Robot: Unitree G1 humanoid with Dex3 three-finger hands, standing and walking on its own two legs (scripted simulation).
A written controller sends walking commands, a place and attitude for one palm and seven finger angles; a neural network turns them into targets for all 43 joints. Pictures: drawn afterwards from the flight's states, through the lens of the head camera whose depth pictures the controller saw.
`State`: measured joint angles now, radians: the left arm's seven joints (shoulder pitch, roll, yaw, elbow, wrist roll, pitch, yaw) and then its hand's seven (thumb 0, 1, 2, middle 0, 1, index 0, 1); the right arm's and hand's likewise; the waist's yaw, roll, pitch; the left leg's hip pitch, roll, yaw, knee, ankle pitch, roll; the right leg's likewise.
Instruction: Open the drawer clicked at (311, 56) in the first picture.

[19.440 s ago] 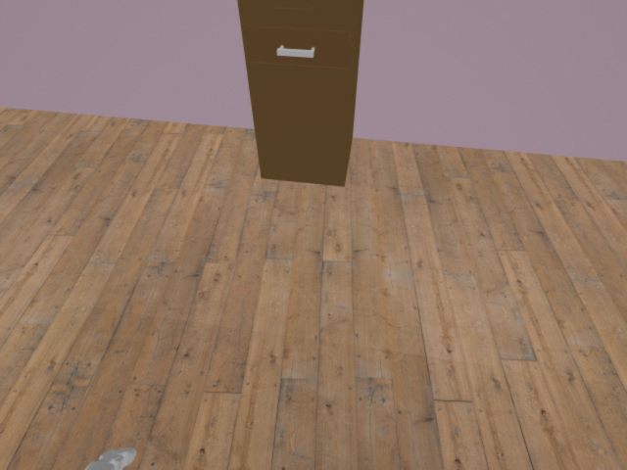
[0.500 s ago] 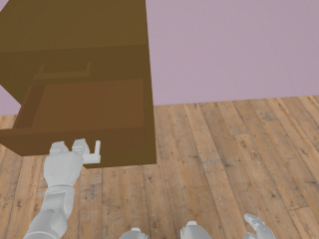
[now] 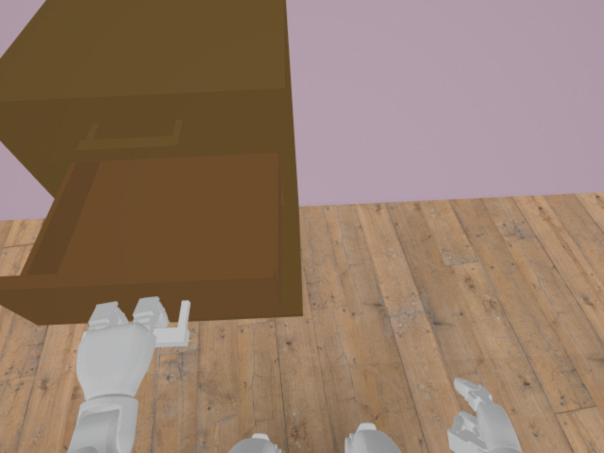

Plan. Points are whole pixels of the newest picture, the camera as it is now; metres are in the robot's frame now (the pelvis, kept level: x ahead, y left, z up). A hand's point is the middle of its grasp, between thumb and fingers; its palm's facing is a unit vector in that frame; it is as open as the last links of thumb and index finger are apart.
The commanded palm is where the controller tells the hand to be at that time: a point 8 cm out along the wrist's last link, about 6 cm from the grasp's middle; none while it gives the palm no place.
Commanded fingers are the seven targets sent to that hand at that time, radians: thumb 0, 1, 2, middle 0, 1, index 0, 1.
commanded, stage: pull the drawer open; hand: left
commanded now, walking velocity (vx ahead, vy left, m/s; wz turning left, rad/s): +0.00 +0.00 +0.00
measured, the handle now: (139, 324) +0.29 +0.25 -0.03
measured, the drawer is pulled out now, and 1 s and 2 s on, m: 0.22 0.30 0.30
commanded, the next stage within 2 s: open the thumb to release the handle in 0.72 s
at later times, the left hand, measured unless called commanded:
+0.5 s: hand (124, 419) +0.17 +0.24 -0.05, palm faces -0.06 -0.06 -1.00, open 5.4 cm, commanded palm +0.14 +0.25 +0.00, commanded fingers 0.00 0.90 0.90 -0.40 -1.35 -0.40 -1.35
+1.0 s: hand (119, 425) +0.17 +0.25 -0.05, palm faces -0.04 -0.05 -1.00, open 6.0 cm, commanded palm +0.14 +0.25 +0.00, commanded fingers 0.00 0.20 0.60 -0.35 -1.27 -0.35 -1.27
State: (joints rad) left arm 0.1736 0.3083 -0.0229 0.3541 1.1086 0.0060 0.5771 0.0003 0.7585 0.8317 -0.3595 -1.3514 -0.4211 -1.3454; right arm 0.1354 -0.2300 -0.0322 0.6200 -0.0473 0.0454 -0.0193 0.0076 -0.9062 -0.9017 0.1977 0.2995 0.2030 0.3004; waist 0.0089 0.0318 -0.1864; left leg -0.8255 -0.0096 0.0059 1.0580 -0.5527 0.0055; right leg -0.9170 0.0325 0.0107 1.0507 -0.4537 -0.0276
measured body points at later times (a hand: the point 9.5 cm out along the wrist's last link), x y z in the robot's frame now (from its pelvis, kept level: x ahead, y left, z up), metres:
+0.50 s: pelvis +0.00 -0.01 -0.01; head +0.07 -0.02 +0.43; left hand +0.17 +0.24 +0.00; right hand +0.22 -0.23 -0.12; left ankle -0.03 +0.12 -0.66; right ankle +0.02 -0.10 -0.66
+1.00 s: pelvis -0.01 -0.01 -0.02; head +0.08 -0.03 +0.42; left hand +0.16 +0.25 +0.00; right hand +0.20 -0.24 -0.14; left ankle -0.03 +0.12 -0.66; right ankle +0.02 -0.10 -0.66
